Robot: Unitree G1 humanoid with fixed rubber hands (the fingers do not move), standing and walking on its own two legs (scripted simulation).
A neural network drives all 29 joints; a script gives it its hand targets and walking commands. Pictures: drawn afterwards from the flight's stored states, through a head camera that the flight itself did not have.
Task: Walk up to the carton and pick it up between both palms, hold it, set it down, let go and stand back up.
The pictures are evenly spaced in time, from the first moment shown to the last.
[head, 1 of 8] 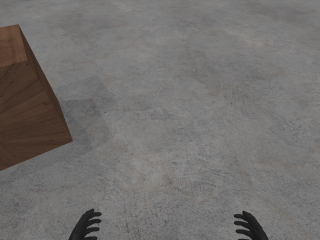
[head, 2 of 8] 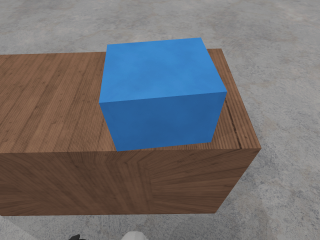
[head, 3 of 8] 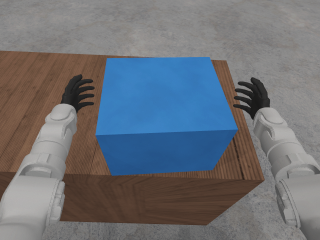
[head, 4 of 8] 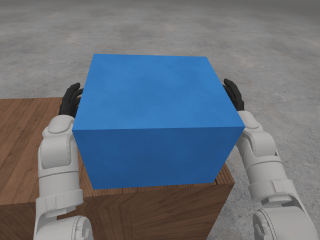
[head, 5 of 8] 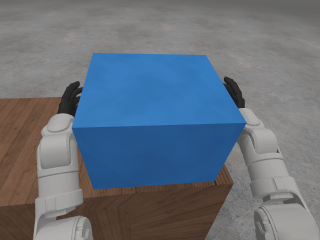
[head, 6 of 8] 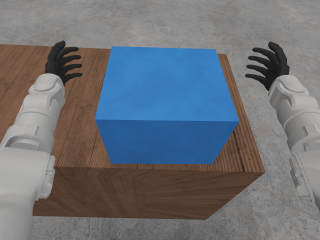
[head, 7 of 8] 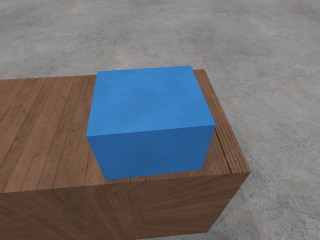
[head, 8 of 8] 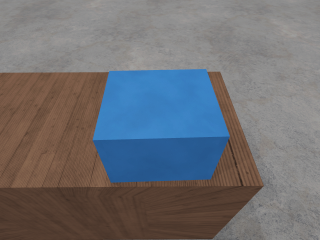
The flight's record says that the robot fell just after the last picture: no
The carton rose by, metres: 0.16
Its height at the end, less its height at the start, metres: +0.00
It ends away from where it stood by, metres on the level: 0.01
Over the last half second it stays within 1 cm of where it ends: yes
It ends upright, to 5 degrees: yes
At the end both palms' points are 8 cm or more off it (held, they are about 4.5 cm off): yes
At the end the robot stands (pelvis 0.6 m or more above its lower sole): yes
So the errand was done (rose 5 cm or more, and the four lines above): yes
